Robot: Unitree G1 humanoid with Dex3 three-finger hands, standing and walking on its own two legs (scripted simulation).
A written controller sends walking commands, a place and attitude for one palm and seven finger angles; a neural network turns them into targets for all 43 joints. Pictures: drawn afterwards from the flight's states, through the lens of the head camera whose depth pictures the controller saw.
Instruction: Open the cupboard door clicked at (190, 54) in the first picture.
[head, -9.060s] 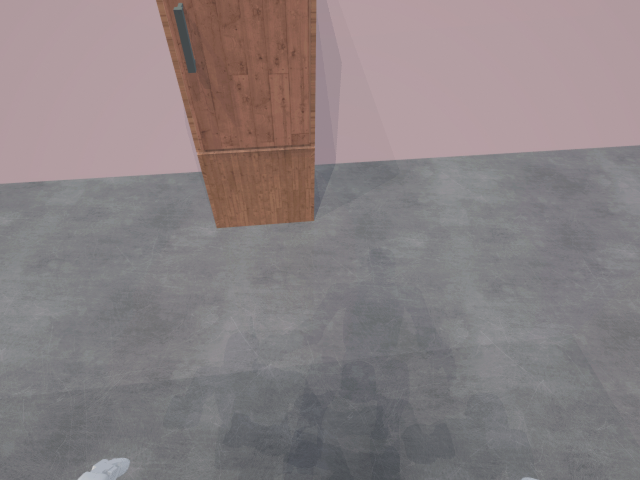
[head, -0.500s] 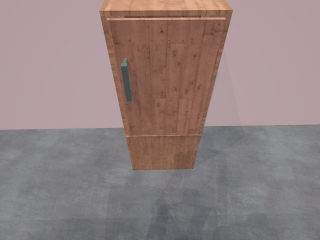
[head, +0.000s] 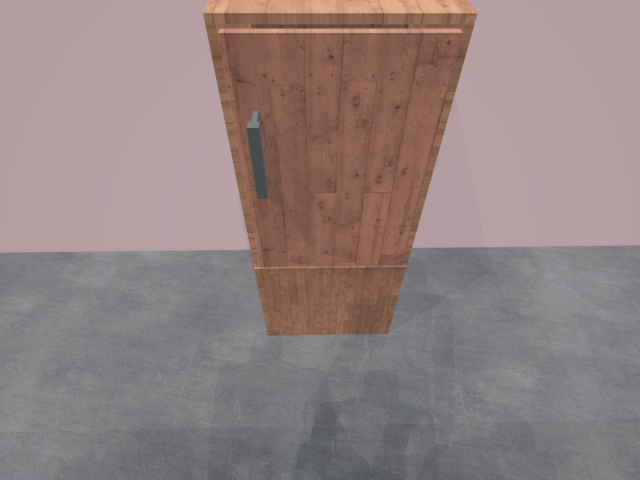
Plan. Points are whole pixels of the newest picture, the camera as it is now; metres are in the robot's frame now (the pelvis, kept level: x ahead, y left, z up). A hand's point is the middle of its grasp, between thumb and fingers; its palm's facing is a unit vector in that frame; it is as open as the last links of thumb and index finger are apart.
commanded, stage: look again from close up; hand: left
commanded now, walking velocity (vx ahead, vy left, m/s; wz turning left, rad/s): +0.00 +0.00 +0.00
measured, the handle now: (259, 156) +0.66 +0.16 +0.03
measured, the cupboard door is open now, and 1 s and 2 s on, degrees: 0 0 0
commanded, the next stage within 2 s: shuffle to correct the standing spot in 0.08 s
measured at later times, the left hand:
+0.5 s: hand out of the picture -0.03 +0.16 -0.19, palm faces +0.09 -0.98 -0.15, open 7.4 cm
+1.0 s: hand (242, 466) +0.18 +0.13 -0.18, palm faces +0.12 -0.96 -0.24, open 7.3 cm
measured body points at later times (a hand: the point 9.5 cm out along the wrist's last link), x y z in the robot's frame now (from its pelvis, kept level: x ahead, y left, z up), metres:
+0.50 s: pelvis +0.04 +0.01 -0.01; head +0.04 +0.02 +0.44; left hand -0.04 +0.21 -0.17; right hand +0.01 -0.20 -0.17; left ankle +0.04 +0.11 -0.74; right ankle -0.06 -0.08 -0.74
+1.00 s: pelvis +0.13 -0.06 -0.01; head +0.16 -0.07 +0.44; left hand +0.17 +0.18 -0.16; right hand +0.10 -0.30 -0.17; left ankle +0.05 +0.06 -0.70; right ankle +0.16 -0.18 -0.74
